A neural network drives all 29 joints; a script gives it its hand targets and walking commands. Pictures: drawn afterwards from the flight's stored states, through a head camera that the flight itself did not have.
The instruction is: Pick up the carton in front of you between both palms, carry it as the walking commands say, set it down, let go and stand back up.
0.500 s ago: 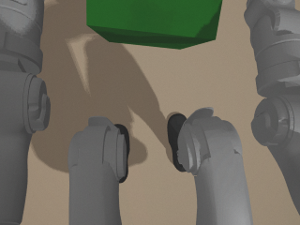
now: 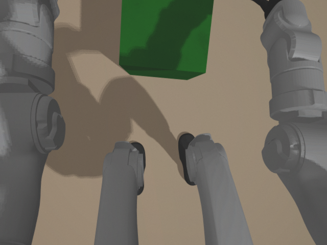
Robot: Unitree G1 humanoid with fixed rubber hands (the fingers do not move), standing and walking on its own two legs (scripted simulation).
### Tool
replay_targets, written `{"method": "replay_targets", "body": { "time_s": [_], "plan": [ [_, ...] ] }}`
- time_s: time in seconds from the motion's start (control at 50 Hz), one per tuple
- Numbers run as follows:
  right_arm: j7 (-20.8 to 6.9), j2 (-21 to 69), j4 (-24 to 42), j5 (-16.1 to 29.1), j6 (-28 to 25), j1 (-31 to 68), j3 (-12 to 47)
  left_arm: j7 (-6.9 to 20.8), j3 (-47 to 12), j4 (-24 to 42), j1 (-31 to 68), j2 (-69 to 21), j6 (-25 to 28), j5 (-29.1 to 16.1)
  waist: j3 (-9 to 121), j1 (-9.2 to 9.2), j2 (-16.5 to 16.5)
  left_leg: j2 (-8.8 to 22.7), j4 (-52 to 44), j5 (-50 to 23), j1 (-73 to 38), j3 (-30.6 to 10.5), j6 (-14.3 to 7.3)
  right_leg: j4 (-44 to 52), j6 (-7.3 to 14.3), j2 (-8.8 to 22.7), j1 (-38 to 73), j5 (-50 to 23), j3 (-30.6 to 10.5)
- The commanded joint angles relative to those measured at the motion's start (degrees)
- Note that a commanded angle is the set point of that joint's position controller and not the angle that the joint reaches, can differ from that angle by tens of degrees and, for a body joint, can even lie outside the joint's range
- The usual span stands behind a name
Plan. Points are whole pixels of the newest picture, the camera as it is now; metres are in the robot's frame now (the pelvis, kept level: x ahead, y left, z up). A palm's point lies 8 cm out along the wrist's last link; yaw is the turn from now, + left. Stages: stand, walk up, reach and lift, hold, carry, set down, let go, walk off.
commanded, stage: set down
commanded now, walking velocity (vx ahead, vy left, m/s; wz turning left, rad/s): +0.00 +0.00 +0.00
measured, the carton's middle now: (163, 39) +0.56 -0.02 -0.37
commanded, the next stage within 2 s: let go in 0.42 s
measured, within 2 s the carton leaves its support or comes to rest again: neither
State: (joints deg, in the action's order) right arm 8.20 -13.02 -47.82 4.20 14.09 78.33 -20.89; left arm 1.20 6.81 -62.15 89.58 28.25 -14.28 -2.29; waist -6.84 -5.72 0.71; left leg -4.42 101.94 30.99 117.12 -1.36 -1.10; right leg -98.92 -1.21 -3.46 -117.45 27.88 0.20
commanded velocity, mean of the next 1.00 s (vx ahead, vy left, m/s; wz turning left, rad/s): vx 0.00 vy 0.00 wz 0.00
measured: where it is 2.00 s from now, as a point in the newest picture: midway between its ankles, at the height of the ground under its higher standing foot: (163, 172)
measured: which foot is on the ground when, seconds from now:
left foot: down 0.00-1.00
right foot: down 0.00-1.00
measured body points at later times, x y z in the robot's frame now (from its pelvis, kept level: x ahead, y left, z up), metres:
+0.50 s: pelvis +0.03 +0.00 +0.14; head +0.36 +0.01 +0.44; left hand +0.61 +0.19 +0.04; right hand +0.55 -0.21 +0.03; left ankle +0.08 +0.10 -0.46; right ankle +0.11 -0.12 -0.46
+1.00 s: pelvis +0.08 -0.02 +0.24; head +0.29 +0.00 +0.64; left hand +0.44 +0.20 +0.13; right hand +0.41 -0.24 +0.14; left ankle +0.08 +0.10 -0.46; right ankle +0.11 -0.12 -0.46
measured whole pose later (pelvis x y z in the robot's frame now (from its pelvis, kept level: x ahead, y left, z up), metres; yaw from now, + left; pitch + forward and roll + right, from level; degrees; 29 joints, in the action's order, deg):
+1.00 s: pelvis +0.08 -0.02 +0.24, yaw +2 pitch +29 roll +0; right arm -4.4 -10.4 -33.5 -1.4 3.8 19.4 -9.4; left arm -0.4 11.8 -37.9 25.9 11.6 -4.3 4.6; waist 3.0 -4.0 -1.1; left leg -3.1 41.6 16.4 54.5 -3.7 0.1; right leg -41.5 1.2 -2.7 -55.9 14.8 -1.9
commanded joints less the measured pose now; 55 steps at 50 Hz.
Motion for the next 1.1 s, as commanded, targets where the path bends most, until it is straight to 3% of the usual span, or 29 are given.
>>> {"method": "replay_targets", "body": {
  "time_s": [0.0, 0.16, 0.38, 0.46, 0.62, 0.76, 0.88, 1.08],
  "plan": [
    [0.1, -8.3, 9.3, 0.7, -0.3, 13.4, 0.2, 0.0, 0.6, 9.3, 18.3, 6.9, 0.3, -0.1, 75.3, -2.24, 8.7, 0.0, -12.0, -24.3, -46.2, 0.4, 1.1, 9.7, -1.1, -1.0, 36.7, -22.8, 4.5],
    [-0.6, -6.5, 9.9, 0.4, -0.1, 8.0, 0.2, 1.2, 2.8, 9.1, 13.1, 5.7, 0.3, 1.3, 73.4, -1.81, 7.8, -0.1, -21.0, -28.9, -50.5, 0.0, 1.6, 18.8, -1.4, -1.1, 42.8, -27.4, 3.4],
    [-1.9, -2.9, 9.7, -3.6, -1.7, 3.3, -2.3, 2.9, 6.2, 6.2, 8.3, 3.9, 2.6, 4.6, 66.5, -1.65, 6.2, 0.2, -35.5, -29.2, -54.7, -0.5, 2.0, 33.1, -2.3, -0.5, 52.0, -29.2, 2.3],
    [-3.3, -1.7, 10.0, -6.2, -2.4, -0.5, -2.8, 2.7, 8.6, 6.3, 3.9, 1.9, 3.3, 7.4, 66.3, -0.73, 6.0, 0.3, -40.0, -31.2, -59.2, -0.7, 2.2, 37.5, -2.4, -0.3, 55.4, -29.6, 2.2],
    [-8.5, -3.9, 15.6, -10.9, -4.9, -19.9, 1.2, -2.6, 11.3, 19.3, -18.0, -7.0, 4.3, 10.9, 72.2, 0.22, 4.4, 0.7, -47.4, -45.0, -75.5, -1.6, 3.3, 44.7, -0.8, 0.0, 65.8, -37.7, 2.0],
    [-11.8, -3.7, 19.4, -9.3, -7.5, -35.9, 5.9, -3.3, 8.5, 30.1, -35.5, -10.2, 7.3, 8.5, 61.7, 0.73, 1.2, 0.8, -55.9, -35.8, -71.0, -0.4, 2.7, 51.0, 0.0, 1.5, 82.4, -39.8, -1.3],
    [-12.7, -2.0, 18.9, -6.3, -10.1, -49.9, 9.2, -2.0, 6.6, 30.2, -51.2, -11.2, 9.9, 7.3, 51.7, 1.89, 0.7, 1.2, -61.0, -29.5, -72.0, -0.2, 2.2, 55.5, -0.2, 2.8, 91.1, -39.0, -3.5],
    [-12.0, -2.2, 23.0, -3.8, -14.0, -71.4, 14.3, -0.9, 3.3, 31.6, -74.5, -11.6, 14.0, 5.3, 37.4, 2.61, -1.7, 1.9, -68.1, -28.1, -83.7, -1.1, 1.6, 62.4, -0.6, 3.3, 101.5, -39.8, -4.3]
  ]
}}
